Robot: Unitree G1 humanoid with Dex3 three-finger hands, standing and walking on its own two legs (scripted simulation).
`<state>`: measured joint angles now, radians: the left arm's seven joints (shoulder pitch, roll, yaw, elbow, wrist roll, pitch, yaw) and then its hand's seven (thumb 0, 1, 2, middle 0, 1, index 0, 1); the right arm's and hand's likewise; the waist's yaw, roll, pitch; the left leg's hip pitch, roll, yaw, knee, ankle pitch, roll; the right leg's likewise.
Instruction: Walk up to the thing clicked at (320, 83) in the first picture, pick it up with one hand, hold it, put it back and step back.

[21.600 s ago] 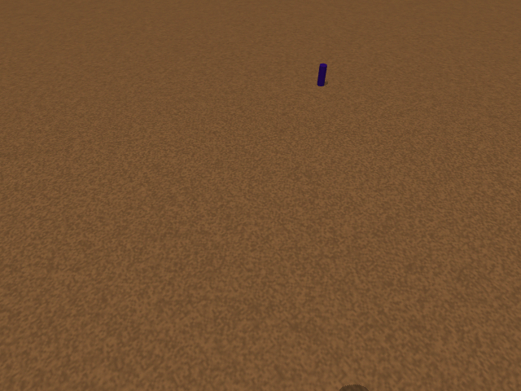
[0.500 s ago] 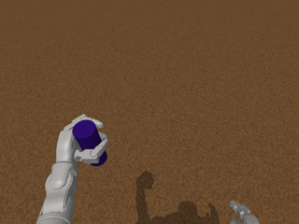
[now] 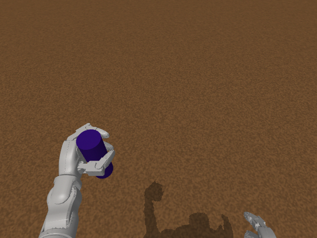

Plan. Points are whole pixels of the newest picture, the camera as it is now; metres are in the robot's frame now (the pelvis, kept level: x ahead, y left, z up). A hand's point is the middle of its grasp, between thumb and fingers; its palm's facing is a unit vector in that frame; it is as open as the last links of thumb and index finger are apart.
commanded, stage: crouch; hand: left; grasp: from the side
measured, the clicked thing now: (97, 156) +0.32 +0.17 +0.04
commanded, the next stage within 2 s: lower in 1.92 s
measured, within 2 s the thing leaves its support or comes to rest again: neither
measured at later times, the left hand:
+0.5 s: hand (108, 175) +0.33 +0.17 -0.09, palm faces +0.04 -1.00 +0.01, open 7.2 cm
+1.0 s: hand (118, 199) +0.33 +0.19 -0.34, palm faces +0.06 -1.00 -0.02, open 7.3 cm
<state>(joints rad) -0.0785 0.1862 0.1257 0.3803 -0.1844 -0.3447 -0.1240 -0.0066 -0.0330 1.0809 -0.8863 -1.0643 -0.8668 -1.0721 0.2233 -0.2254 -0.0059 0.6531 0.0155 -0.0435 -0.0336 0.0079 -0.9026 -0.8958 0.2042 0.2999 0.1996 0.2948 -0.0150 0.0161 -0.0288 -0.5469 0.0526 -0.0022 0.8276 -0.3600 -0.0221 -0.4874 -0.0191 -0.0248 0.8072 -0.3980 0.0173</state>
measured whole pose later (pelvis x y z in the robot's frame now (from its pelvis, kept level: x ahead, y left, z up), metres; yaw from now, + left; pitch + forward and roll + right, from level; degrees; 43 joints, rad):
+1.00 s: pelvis -0.07 +0.00 -0.30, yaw -4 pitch +32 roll -3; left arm -0.46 0.28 0.36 0.94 -0.14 -0.80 -0.24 -0.01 -0.04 1.09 -0.89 -1.06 -0.87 -1.07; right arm 0.05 -0.25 0.01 0.70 -0.10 -0.05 0.09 0.00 -0.90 -0.90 0.20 0.30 0.20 0.29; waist -0.05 -0.02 -0.17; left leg -1.97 0.06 -0.10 2.06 -0.65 -0.04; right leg -1.90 0.01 -0.03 2.06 -0.71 0.01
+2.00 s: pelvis -0.07 +0.00 -0.44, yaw -10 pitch +23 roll -8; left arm -0.49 0.46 0.46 1.02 -0.18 -0.86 -0.24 -0.01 -0.04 1.09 -0.89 -1.06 -0.87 -1.07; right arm -0.05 -0.31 0.15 0.71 -0.19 -0.01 0.12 0.00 -0.91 -0.90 0.21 0.30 0.20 0.30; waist -0.11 -0.10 0.05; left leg -2.28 0.05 -0.25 2.55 -0.68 -0.06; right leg -2.17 0.06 -0.11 2.48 -0.72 0.04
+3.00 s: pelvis -0.08 +0.03 -0.46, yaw -16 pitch +11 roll -16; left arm -0.53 0.73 0.50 1.35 -0.15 -1.10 -0.09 -0.01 -0.05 1.09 -0.90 -1.05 -0.88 -1.06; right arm -0.17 -0.37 0.46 0.58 -0.34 -0.01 0.14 0.00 -0.90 -0.89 0.21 0.30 0.20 0.30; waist -0.21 -0.26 0.27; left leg -2.22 0.03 -0.41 2.67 -0.69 -0.04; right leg -2.05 0.12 -0.22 2.46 -0.67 0.07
